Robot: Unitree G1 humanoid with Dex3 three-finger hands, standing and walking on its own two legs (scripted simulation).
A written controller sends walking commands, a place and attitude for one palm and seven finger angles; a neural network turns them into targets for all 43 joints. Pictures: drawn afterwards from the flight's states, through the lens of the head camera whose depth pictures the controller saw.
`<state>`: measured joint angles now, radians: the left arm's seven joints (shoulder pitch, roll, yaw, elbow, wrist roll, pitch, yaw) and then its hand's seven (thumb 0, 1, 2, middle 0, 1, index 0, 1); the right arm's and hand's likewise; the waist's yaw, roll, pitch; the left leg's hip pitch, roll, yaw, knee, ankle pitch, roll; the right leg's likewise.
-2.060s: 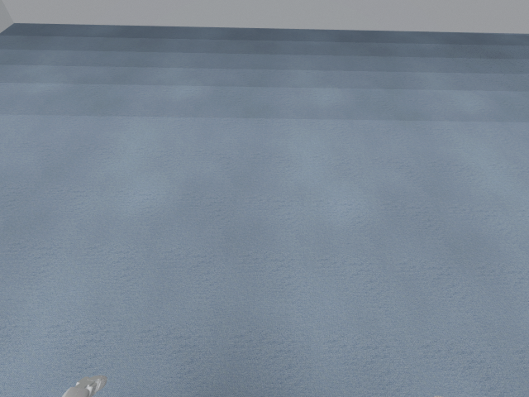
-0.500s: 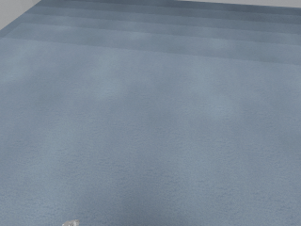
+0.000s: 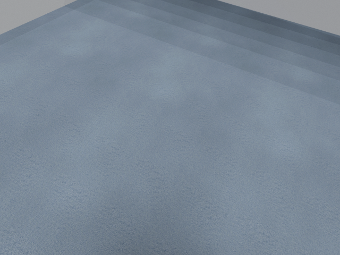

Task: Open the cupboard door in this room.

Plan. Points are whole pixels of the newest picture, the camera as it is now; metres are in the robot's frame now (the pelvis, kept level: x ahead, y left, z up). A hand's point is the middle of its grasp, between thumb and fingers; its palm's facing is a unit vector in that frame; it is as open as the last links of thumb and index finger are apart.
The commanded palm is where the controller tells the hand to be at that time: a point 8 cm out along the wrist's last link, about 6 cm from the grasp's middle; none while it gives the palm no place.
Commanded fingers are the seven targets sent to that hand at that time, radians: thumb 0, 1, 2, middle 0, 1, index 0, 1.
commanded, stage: turn or walk to find it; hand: left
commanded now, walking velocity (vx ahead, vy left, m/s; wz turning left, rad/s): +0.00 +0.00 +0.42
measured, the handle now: out of the picture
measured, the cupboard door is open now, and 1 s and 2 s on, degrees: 0 0 0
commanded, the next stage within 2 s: stand and wait in 1.46 s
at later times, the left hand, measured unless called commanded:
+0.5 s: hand out of the picture +0.03 +0.18 -0.13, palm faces +0.21 -0.93 -0.29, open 7.4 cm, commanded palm none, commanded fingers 0.00 0.90 0.90 -0.20 -0.30 -0.20 -0.30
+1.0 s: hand out of the picture -0.14 +0.20 -0.18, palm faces +0.46 -0.86 -0.23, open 7.4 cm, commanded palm none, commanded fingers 0.00 0.90 0.90 -0.20 -0.30 -0.20 -0.30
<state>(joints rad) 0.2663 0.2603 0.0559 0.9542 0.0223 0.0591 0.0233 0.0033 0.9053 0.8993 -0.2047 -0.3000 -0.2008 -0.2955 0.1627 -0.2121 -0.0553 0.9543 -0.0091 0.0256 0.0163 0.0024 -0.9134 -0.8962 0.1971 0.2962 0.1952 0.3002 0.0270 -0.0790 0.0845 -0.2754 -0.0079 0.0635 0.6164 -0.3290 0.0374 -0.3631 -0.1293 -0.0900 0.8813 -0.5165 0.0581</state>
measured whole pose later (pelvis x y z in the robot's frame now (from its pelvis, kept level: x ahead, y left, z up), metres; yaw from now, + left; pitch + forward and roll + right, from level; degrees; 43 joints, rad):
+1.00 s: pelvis -0.07 +0.00 +0.01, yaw +24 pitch -1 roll +0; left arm 0.28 0.25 0.07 0.99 0.02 0.07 0.02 0.00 0.91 0.90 -0.20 -0.30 -0.20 -0.30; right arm 0.14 -0.19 -0.05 0.96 -0.01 0.02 0.01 0.00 -0.91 -0.90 0.20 0.30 0.20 0.30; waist 0.04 -0.07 0.07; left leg -0.25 0.00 0.07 0.58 -0.32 0.05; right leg -0.38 -0.12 -0.12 0.94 -0.51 0.05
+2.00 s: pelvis -0.11 -0.02 +0.01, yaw +38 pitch -2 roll +0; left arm 0.32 0.19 0.02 1.12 0.01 0.05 0.02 0.00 0.91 0.90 -0.20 -0.30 -0.20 -0.29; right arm 0.17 -0.14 -0.02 1.07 -0.01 -0.01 -0.04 0.00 -0.93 -0.90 0.20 0.30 0.20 0.30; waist 0.05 -0.06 0.03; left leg -0.13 -0.01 0.08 0.47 -0.30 0.03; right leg -0.22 -0.09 -0.07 0.60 -0.37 0.03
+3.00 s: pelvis -0.12 -0.04 +0.02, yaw +39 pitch -2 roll +0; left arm 0.32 0.11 0.00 1.15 0.01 0.00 0.03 0.00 0.91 0.90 -0.20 -0.30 -0.20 -0.30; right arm 0.30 -0.12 -0.02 1.15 0.00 -0.01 -0.03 0.00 -0.91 -0.90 0.20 0.30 0.20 0.30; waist 0.01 0.00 0.02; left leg -0.15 0.02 0.06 0.42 -0.24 0.00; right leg -0.19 -0.05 -0.09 0.43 -0.21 0.01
